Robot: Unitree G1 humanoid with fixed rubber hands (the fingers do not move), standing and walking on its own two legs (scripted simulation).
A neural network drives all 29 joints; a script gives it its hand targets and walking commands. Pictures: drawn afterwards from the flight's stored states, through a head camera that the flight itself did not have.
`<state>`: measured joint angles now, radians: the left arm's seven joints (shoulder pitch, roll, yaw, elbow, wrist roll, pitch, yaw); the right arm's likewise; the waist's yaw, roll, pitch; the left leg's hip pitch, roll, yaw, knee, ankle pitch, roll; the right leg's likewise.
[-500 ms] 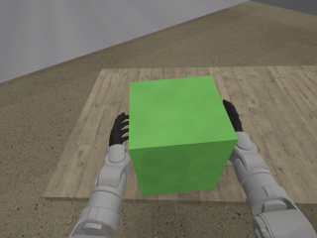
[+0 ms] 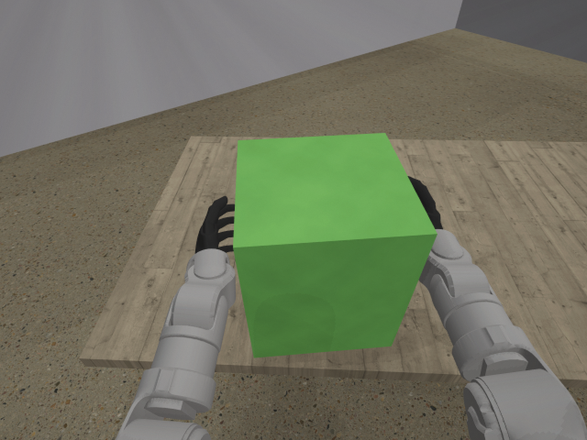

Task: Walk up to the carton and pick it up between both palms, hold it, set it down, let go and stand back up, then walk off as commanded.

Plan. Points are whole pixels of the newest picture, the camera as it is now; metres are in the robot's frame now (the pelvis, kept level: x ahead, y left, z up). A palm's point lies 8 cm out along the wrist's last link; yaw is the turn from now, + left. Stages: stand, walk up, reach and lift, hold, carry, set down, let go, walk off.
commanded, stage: reach and lift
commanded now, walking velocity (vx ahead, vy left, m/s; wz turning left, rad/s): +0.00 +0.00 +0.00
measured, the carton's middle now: (318, 247) +0.39 +0.01 +0.09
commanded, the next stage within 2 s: hold in 1.80 s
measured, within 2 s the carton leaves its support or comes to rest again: neither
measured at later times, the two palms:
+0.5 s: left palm (176, 225) +0.35 +0.18 +0.17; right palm (413, 207) +0.39 -0.11 +0.18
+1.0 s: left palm (161, 215) +0.35 +0.20 +0.19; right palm (403, 198) +0.39 -0.10 +0.19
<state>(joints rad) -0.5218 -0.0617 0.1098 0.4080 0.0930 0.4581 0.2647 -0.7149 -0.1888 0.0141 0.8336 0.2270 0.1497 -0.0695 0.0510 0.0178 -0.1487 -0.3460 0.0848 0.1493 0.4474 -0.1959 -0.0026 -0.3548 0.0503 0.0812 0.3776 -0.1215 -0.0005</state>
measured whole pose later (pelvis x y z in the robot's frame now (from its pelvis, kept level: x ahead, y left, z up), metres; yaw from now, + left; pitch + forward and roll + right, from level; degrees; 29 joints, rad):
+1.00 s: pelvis -0.01 +0.03 +0.00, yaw +1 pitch -2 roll -2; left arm -0.69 -0.03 0.21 0.41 0.14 0.68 0.16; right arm -0.80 -0.17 0.01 0.81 0.21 0.34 -0.15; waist 0.05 0.01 -0.13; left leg -0.20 0.06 0.15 0.45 -0.21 0.03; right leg -0.18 0.02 0.08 0.32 -0.11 0.03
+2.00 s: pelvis -0.01 +0.03 +0.00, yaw +1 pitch -4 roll -1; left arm -0.77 0.00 0.23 0.40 0.16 0.79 0.13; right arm -0.87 -0.17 -0.02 0.76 0.23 0.47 -0.18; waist 0.01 0.01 -0.16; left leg -0.17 0.05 0.15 0.45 -0.21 0.03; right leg -0.15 0.02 0.08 0.33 -0.11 0.03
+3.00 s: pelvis -0.02 +0.03 +0.00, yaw +1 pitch -4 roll -1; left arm -0.82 0.01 0.25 0.43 0.17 0.81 0.11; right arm -0.89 -0.17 -0.03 0.76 0.23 0.50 -0.19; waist 0.01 0.01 -0.15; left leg -0.17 0.05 0.14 0.45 -0.20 0.03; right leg -0.15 0.02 0.08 0.33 -0.11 0.03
